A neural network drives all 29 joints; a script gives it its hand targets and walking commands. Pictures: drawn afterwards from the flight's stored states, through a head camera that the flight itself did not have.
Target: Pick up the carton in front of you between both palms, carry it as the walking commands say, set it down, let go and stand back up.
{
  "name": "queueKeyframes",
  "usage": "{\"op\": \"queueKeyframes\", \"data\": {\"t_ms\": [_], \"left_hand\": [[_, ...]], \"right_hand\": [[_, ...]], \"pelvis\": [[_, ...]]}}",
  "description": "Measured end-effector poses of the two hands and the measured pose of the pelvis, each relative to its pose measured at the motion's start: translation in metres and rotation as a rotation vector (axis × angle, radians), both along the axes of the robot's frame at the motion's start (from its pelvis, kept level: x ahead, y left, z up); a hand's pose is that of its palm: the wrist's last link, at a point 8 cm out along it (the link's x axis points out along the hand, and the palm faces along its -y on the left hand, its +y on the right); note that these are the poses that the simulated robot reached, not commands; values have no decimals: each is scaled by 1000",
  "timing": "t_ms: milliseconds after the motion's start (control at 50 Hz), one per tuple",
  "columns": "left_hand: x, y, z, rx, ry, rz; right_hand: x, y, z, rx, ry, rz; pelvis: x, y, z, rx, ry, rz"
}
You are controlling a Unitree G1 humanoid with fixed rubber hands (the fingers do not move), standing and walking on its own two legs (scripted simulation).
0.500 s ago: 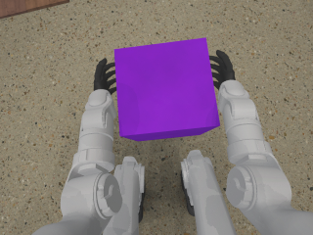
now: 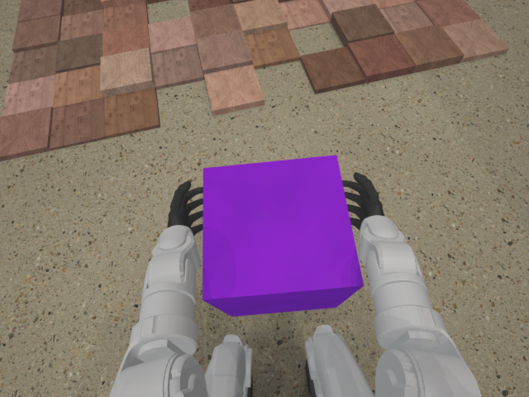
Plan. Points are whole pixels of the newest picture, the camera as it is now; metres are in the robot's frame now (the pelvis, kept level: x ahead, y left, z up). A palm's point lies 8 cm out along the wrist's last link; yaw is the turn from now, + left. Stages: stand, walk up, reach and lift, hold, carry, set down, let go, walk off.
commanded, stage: reach and lift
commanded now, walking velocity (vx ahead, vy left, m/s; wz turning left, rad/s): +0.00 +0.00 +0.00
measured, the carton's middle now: (277, 246) +0.38 -0.01 -0.10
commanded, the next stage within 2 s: hold in 1.60 s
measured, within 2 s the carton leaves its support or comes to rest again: neither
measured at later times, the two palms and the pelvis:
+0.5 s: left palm (134, 212) +0.35 +0.15 +0.12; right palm (402, 193) +0.35 -0.15 +0.12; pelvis +0.05 +0.00 +0.12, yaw +0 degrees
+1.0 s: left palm (119, 205) +0.35 +0.15 +0.15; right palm (414, 185) +0.34 -0.15 +0.16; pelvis +0.04 +0.01 +0.13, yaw -1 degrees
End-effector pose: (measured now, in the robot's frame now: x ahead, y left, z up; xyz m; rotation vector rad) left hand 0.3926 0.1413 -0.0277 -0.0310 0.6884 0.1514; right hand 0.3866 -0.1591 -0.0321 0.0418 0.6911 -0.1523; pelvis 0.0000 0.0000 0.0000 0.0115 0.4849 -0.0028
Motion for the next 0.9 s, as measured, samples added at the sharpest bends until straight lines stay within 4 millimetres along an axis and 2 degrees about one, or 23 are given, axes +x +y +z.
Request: {"op": "queueKeyframes", "data": {"t_ms": [320,460,580,680,900], "left_hand": [[-25,7,96,-2,1,3],[-35,10,138,-2,-22,0],[-42,13,169,7,-35,-10],[-45,14,181,18,-20,-15],[-48,12,177,15,0,-23]], "right_hand": [[-23,7,98,-6,0,7],[-32,10,143,-18,-23,12],[-38,13,175,-30,-36,21],[-41,14,186,-29,-21,25],[-46,12,183,-37,-1,23]], "pelvis": [[34,2,85,-8,-226,-3],[46,2,111,-9,-352,1],[50,3,125,-12,-468,4],[48,5,129,-13,-530,4],[41,6,130,-13,-559,-6]]}}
